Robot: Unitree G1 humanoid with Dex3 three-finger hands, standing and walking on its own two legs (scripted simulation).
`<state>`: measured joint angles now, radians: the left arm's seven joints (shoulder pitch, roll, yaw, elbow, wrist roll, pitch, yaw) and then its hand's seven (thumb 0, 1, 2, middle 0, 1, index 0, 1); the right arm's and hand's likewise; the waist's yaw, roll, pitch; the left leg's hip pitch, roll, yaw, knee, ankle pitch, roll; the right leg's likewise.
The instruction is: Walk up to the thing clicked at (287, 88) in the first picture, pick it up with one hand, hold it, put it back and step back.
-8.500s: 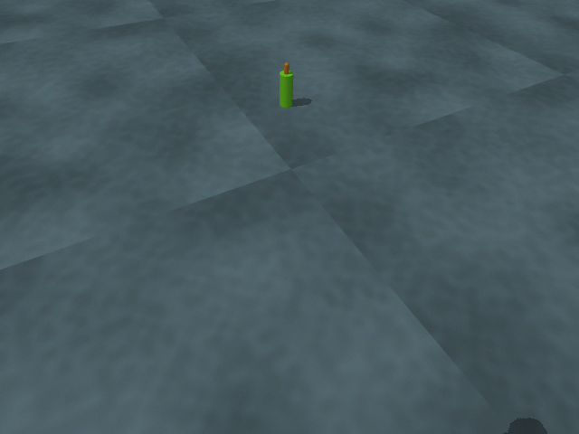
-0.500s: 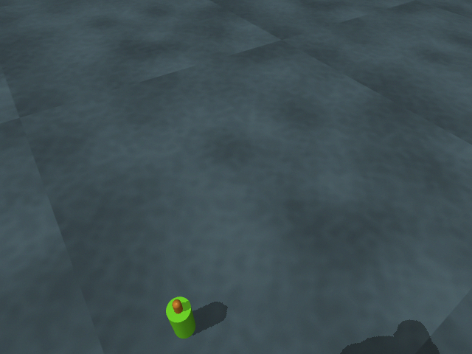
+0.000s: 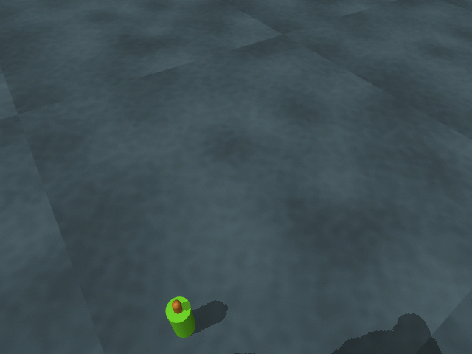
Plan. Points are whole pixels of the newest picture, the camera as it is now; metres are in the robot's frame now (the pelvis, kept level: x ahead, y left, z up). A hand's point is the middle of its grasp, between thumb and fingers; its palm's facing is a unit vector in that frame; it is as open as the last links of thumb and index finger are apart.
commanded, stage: stand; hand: left
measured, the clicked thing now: (180, 315) +0.37 +0.18 -0.64
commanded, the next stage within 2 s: go down in 0.82 s
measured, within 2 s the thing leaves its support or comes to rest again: neither
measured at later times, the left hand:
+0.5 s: hand out of the picture +0.09 +0.25 -0.16, palm faces -0.02 -0.94 -0.34, open 7.4 cm
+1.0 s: hand out of the picture +0.10 +0.25 -0.16, palm faces +0.03 -0.94 -0.33, open 7.8 cm
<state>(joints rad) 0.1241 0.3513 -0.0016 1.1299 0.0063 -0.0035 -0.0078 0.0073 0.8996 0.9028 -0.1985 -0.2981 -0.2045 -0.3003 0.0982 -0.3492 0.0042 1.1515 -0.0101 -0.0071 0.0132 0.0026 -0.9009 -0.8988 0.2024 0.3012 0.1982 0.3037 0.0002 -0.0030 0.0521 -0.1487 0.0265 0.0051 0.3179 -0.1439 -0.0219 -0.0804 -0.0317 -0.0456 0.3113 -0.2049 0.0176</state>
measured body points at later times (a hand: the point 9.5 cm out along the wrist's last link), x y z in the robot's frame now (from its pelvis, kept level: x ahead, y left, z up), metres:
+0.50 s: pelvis +0.01 +0.00 +0.00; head +0.02 +0.00 +0.45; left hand +0.09 +0.30 -0.13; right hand +0.09 -0.30 -0.13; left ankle +0.02 +0.13 -0.75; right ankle -0.02 -0.13 -0.75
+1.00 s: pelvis +0.00 +0.00 +0.00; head +0.02 +0.00 +0.45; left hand +0.10 +0.29 -0.13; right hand +0.09 -0.30 -0.13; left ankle +0.02 +0.13 -0.75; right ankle -0.02 -0.13 -0.75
